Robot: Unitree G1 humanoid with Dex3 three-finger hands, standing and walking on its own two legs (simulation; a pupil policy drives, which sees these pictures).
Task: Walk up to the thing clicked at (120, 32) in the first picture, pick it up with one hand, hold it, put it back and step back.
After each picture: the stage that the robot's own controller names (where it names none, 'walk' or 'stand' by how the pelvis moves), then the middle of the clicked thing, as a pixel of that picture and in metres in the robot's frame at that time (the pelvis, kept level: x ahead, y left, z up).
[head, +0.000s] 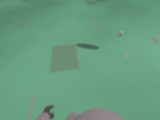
stand; (120, 33) +2.21 -0.73 -0.72
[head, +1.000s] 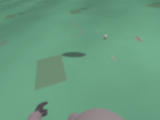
walk; (105, 37) +2.15 -0.17 -0.69
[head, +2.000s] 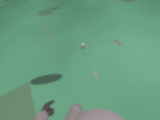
walk; (83, 46) +1.51 +0.32 -0.71
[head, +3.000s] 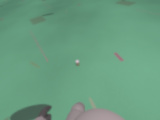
walk; (77, 63) +1.01 +0.38 -0.72
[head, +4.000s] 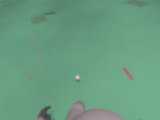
walk; (77, 78) +0.64 +0.28 -0.72
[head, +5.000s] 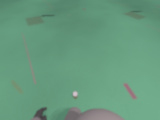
stand; (75, 95) +0.42 +0.20 -0.70
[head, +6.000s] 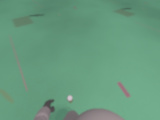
stand; (70, 99) +0.35 +0.23 -0.72
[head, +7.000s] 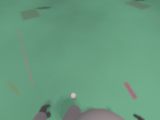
stand; (73, 96) +0.32 +0.22 -0.71
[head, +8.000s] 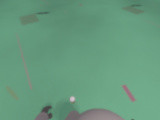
stand; (72, 100) +0.32 +0.22 -0.72
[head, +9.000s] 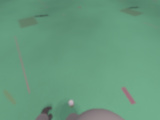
stand; (71, 103) +0.29 +0.23 -0.73
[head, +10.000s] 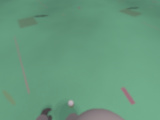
stand; (71, 104) +0.29 +0.23 -0.73
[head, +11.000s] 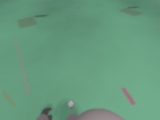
stand; (71, 104) +0.27 +0.23 -0.73
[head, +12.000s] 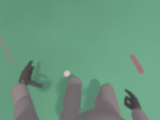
go down; (67, 74) +0.34 +0.24 -0.45
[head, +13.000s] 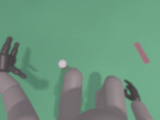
go down; (63, 65) +0.37 +0.27 -0.30
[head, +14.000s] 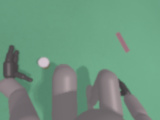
close in; (44, 63) +0.33 +0.30 -0.23
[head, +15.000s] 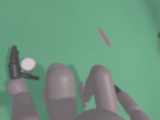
close; (28, 65) +0.32 +0.30 -0.21
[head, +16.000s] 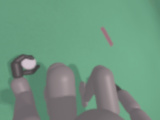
lift; (29, 64) +0.32 +0.31 -0.21
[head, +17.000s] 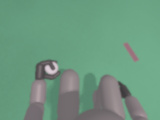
lift; (52, 69) +0.29 +0.28 -0.07
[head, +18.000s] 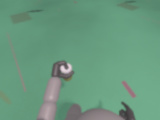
hold; (66, 72) +0.32 +0.18 +0.05
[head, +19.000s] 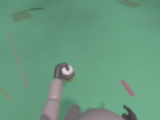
hold; (68, 74) +0.33 +0.18 +0.00
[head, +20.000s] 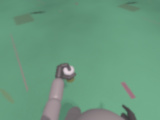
hold; (69, 74) +0.33 +0.17 +0.01
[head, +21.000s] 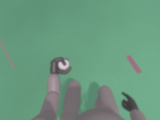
crouch; (64, 67) +0.36 +0.21 -0.07
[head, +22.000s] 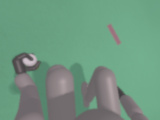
lower; (32, 62) +0.33 +0.31 -0.21
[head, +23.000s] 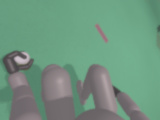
lower; (23, 61) +0.35 +0.32 -0.21
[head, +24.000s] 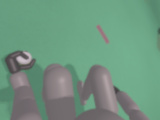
lower; (25, 61) +0.34 +0.32 -0.21
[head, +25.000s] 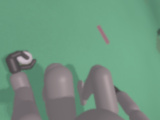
lower; (26, 61) +0.34 +0.32 -0.21
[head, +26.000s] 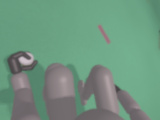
loosen; (27, 62) +0.33 +0.32 -0.21
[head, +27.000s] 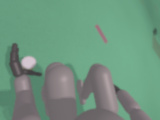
withdraw; (28, 64) +0.33 +0.29 -0.21
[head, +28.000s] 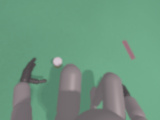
stand; (57, 63) +0.36 +0.27 -0.27
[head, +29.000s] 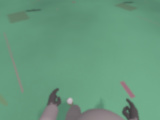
stand; (70, 102) +0.29 +0.21 -0.64
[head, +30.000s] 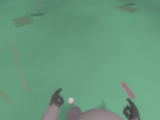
stand; (71, 101) +0.31 +0.22 -0.66
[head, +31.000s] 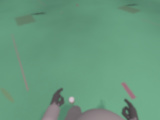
stand; (71, 100) +0.32 +0.22 -0.67
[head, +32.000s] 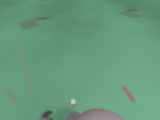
walk; (73, 102) +0.33 +0.21 -0.72
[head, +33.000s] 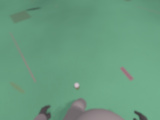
walk; (77, 86) +0.45 +0.22 -0.70
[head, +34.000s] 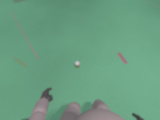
walk; (77, 64) +0.73 +0.20 -0.69
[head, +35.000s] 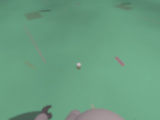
stand; (78, 66) +0.93 +0.25 -0.70
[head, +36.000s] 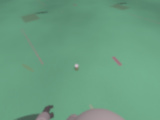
stand; (76, 67) +0.92 +0.28 -0.73
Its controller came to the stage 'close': yes
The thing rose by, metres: 0.71
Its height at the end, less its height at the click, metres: +0.00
